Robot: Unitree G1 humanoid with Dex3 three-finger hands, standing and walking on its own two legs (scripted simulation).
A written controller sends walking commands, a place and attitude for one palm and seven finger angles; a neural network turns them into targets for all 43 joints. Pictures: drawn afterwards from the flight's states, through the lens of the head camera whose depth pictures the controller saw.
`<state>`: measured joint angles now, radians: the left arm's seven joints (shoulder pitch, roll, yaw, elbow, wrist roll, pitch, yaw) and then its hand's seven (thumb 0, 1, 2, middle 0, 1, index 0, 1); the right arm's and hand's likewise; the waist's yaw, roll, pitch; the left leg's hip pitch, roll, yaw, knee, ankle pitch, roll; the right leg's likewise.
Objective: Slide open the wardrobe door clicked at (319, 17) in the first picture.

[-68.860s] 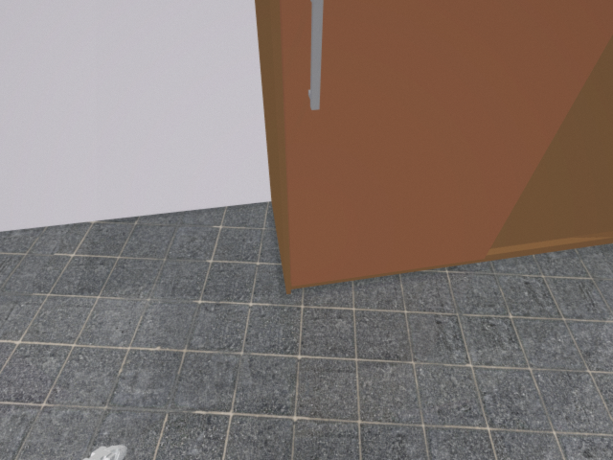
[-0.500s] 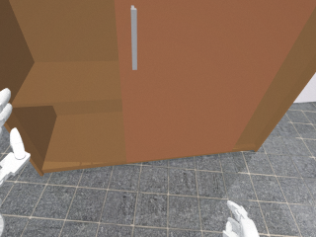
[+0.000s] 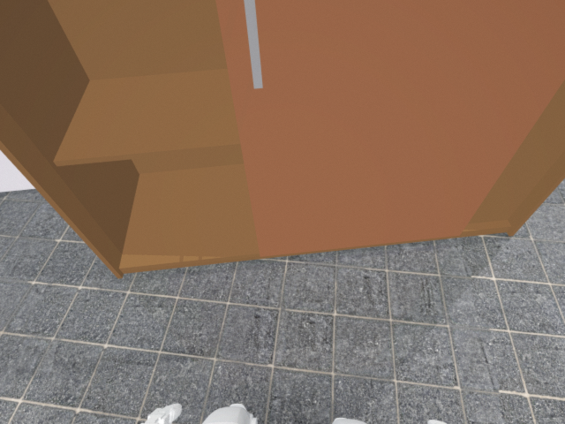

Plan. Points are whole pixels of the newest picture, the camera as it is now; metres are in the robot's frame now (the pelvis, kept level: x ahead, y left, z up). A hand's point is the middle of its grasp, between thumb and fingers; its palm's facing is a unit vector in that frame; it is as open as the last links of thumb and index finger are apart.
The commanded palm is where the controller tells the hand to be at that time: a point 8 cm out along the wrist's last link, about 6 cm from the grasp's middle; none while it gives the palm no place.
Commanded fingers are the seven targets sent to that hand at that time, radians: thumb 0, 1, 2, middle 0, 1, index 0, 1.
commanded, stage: let the arm hang, fingers relaxed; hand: left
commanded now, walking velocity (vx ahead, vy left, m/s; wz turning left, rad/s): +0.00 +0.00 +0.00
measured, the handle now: (251, 25) +0.74 +0.07 +0.19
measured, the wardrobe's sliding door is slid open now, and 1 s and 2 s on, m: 0.55 0.55 0.55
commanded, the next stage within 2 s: look to check the result in 0.80 s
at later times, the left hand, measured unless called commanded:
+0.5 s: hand out of the picture +0.03 +0.21 -0.14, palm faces -0.04 -0.98 -0.19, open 7.4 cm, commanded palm none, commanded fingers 0.00 0.90 0.90 -0.20 -0.30 -0.20 -0.30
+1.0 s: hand out of the picture -0.01 +0.22 -0.15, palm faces -0.04 -0.99 -0.14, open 7.4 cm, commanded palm none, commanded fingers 0.00 0.90 0.90 -0.20 -0.30 -0.20 -0.30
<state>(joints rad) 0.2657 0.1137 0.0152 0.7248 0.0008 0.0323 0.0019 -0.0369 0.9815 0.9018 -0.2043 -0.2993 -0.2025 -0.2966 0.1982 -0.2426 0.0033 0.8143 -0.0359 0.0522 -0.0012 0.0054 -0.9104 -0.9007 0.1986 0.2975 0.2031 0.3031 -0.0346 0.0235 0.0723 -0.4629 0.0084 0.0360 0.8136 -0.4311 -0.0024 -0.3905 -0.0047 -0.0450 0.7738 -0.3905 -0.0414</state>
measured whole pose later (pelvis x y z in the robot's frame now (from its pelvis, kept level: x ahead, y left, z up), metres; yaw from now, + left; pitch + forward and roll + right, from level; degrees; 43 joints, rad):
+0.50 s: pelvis -0.01 +0.03 +0.03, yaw -2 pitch -1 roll +0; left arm 0.22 0.17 -0.01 1.09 0.02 0.01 0.01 0.01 0.91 0.90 -0.20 -0.30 -0.20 -0.30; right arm 0.26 -0.17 0.01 1.08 -0.02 0.02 -0.02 0.00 -0.92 -0.90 0.20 0.30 0.20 0.30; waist -0.01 0.01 0.02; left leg -0.12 -0.03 0.06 0.39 -0.25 0.05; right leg -0.20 0.00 -0.01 0.38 -0.16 0.00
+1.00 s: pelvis -0.01 +0.06 +0.03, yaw -3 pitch -1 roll +0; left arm 0.27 0.13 -0.01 1.16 0.02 0.01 0.02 0.01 0.91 0.90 -0.20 -0.30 -0.20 -0.30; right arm 0.30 -0.13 0.02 1.13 -0.02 0.00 -0.04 0.00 -0.91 -0.90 0.20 0.30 0.20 0.30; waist -0.01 -0.01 0.05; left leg -0.12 -0.07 0.08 0.39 -0.26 0.10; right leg -0.21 -0.03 0.02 0.41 -0.18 0.04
